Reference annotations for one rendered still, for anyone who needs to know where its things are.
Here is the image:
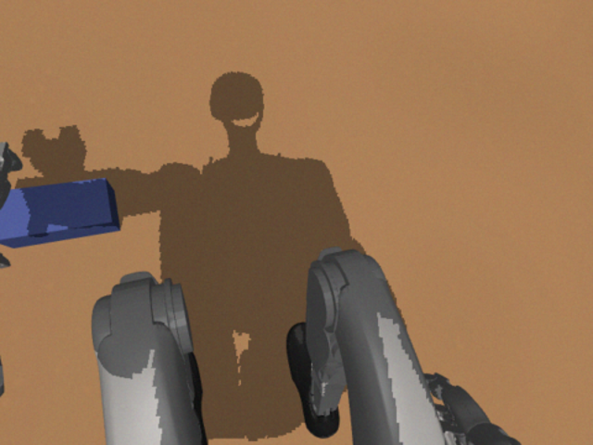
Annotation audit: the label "right robot arm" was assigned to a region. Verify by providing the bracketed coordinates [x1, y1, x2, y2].
[465, 423, 522, 445]

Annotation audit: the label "right robot hand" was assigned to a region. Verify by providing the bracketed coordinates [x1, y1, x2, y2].
[424, 373, 491, 445]

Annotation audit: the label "carton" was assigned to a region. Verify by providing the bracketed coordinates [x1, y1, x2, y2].
[0, 178, 120, 248]

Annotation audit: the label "right robot foot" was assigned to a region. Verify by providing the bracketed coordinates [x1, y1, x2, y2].
[286, 323, 339, 439]

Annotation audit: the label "left robot foot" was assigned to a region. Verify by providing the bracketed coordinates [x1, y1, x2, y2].
[188, 352, 208, 445]

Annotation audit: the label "left robot hand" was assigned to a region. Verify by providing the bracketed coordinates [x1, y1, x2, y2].
[0, 142, 23, 269]

